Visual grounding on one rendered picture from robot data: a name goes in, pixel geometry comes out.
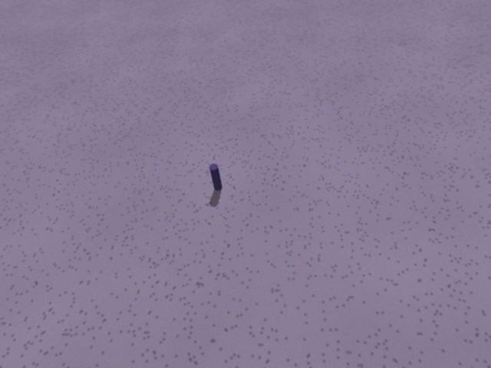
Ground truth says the can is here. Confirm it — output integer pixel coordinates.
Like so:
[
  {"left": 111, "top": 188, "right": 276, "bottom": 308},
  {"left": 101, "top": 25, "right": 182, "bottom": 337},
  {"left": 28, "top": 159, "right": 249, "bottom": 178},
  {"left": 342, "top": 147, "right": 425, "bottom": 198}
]
[{"left": 209, "top": 163, "right": 222, "bottom": 191}]

